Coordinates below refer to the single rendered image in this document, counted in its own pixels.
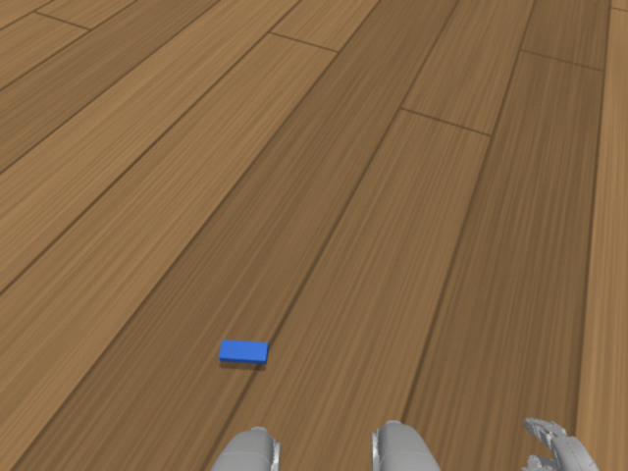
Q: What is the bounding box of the right robot hand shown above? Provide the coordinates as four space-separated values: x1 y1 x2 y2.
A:
521 418 600 471

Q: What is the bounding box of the small box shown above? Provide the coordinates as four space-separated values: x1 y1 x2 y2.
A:
219 340 269 364

